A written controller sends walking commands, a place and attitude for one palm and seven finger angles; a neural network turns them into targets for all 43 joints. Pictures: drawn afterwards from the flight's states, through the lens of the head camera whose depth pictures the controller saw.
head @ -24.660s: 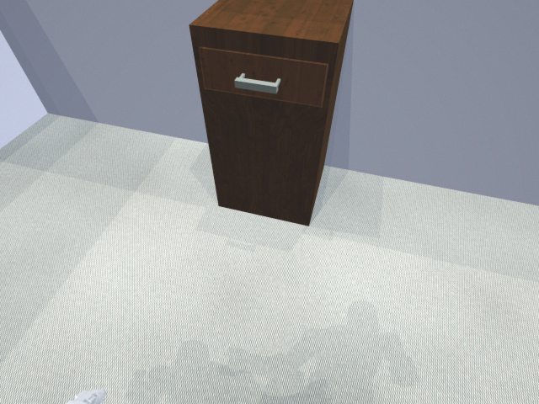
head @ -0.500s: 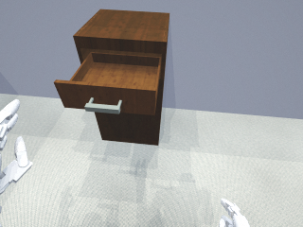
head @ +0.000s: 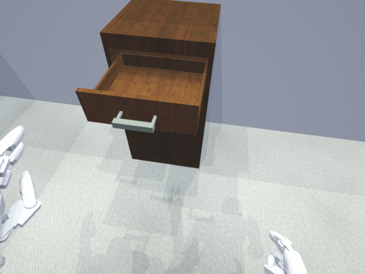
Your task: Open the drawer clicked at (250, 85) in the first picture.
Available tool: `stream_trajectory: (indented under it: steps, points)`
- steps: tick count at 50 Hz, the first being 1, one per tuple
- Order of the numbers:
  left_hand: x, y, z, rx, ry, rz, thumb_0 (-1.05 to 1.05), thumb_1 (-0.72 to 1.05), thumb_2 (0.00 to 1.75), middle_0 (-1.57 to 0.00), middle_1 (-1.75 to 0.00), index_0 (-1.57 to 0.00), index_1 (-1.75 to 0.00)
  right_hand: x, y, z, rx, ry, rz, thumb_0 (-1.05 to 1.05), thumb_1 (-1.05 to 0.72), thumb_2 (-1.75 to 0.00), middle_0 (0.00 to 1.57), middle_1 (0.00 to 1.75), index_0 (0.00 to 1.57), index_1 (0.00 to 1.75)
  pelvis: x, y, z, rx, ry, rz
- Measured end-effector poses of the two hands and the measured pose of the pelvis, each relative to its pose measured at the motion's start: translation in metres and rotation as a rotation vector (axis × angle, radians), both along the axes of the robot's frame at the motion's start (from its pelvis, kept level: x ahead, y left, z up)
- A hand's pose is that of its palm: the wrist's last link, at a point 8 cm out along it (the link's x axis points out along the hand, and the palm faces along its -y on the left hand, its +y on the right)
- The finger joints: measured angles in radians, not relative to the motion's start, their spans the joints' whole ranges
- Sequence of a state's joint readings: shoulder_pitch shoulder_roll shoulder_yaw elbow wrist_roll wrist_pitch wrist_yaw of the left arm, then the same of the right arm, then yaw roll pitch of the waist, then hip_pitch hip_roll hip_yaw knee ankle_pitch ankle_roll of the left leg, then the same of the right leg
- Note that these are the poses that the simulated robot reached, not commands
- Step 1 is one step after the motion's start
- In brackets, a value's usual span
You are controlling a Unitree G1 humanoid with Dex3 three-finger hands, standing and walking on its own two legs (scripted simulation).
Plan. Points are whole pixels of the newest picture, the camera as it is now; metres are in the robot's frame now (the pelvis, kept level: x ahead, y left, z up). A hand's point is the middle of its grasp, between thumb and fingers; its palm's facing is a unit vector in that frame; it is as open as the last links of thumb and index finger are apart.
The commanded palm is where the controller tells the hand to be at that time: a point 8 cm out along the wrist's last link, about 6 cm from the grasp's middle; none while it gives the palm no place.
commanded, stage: stop stepping back and stand still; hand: left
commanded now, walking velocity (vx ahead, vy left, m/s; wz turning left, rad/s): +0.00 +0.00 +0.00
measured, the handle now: (135, 120) +0.59 +0.19 -0.05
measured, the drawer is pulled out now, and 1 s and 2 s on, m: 0.30 0.30 0.30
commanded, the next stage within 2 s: let the arm hang, fingers relaxed in 0.30 s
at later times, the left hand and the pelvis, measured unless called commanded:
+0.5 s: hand (59, 214) +0.22 +0.26 +0.04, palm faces +0.16 -0.86 -0.49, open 7.4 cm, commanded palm none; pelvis +0.01 +0.02 +0.00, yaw +1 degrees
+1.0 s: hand out of the picture -0.05 +0.20 -0.16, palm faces +0.02 -0.97 -0.24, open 7.3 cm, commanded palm none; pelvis +0.00 +0.01 +0.01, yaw -1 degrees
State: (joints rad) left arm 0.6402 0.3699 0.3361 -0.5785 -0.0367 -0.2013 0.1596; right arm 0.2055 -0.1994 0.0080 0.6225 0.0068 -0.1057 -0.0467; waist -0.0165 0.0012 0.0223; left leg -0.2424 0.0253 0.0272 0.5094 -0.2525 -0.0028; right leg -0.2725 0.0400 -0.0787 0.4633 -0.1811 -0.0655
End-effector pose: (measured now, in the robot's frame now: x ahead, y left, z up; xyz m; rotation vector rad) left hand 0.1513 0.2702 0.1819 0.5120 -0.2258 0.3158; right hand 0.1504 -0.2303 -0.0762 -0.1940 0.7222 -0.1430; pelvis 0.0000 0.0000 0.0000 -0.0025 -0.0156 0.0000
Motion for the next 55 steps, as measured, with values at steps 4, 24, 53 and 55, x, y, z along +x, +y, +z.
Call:
stream_trajectory:
  steps: [4,24,53,55]
  points:
    - [0.006,0.002,-0.002,-0.007,0.030,0.003,0.01,0.89,0.90,-0.21,-0.30,-0.21,-0.30,0.009,0.002,0.004,-0.008,0.007,0.003,0.01,-0.90,-0.90,0.20,0.30,0.20,0.30,0.005,0.002,0.003,0.003,0.005,-0.004]
    - [0.044,0.029,-0.082,-0.040,0.351,0.005,0.00,0.89,0.90,-0.20,-0.30,-0.21,-0.30,0.023,0.004,-0.017,0.012,0.077,0.049,0.01,-0.90,-0.90,0.20,0.30,0.20,0.30,0.012,0.018,0.000,0.003,0.037,0.017]
    - [-0.193,-0.025,-0.313,-0.506,1.665,0.365,0.00,0.92,0.90,-0.20,-0.30,-0.20,-0.30,-0.211,0.046,-0.067,0.142,0.828,-0.147,0.00,-0.91,-0.90,0.20,0.30,0.19,0.30,0.002,0.011,0.006,0.004,-0.014,-0.014]
    - [-0.184,-0.028,-0.314,-0.507,1.643,0.351,0.00,0.91,0.90,-0.20,-0.30,-0.20,-0.30,-0.209,0.050,-0.069,0.155,0.814,-0.146,0.00,-0.91,-0.90,0.20,0.30,0.19,0.30,0.002,0.011,0.006,0.005,-0.015,-0.015]
